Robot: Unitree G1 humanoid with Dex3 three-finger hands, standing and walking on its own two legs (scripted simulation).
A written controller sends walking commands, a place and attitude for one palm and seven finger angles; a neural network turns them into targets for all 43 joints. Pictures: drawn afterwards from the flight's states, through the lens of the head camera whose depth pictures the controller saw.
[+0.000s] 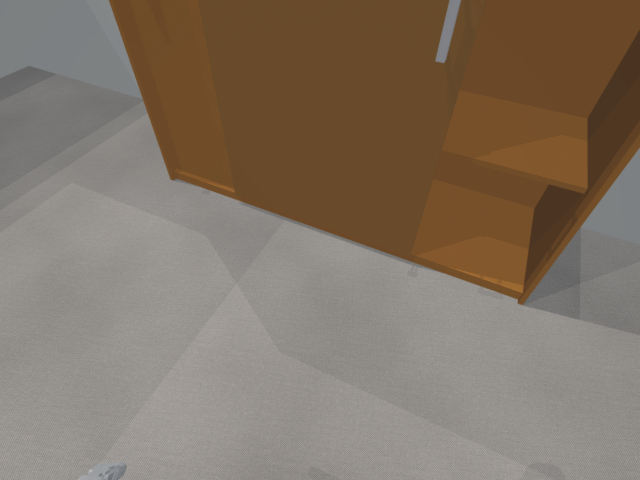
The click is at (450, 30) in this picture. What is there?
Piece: wardrobe's sliding door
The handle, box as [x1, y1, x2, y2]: [435, 0, 460, 62]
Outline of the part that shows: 460,0 449,0 436,55 436,61 443,62 445,60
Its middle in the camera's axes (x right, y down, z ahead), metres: +0.31 -0.52 +0.91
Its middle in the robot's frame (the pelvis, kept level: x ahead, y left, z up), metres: +1.06 -0.25 +0.16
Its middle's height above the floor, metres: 0.93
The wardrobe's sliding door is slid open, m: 0.43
